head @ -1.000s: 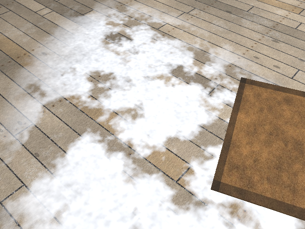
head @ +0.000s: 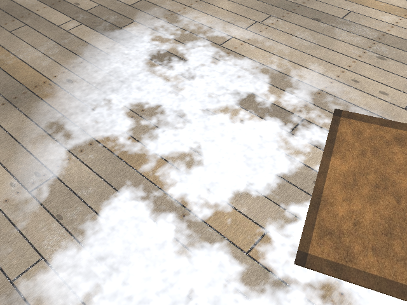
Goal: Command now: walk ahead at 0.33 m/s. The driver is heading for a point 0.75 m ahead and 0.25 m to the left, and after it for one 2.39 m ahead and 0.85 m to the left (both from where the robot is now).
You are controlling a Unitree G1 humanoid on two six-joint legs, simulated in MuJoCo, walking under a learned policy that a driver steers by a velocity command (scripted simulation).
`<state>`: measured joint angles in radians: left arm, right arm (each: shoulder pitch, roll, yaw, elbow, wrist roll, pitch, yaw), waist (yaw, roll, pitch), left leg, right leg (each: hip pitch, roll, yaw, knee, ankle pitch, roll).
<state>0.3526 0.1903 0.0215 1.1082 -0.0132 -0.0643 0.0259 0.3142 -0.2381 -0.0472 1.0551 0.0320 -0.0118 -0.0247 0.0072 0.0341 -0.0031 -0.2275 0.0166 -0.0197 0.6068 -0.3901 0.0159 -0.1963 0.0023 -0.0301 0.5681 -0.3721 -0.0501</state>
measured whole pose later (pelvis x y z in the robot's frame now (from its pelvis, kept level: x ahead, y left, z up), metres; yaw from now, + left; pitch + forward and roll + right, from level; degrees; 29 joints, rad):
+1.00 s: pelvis +0.52 +0.01 -0.01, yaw +7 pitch +3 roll +1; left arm -0.03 0.23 0.05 0.82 -0.01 -0.13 -0.02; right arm 0.45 -0.25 -0.05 1.02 0.02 -0.05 -0.02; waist -0.08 0.00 0.03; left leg -0.04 -0.02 -0.07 0.57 -0.47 0.02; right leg -0.49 -0.02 0.00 0.51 -0.07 -0.04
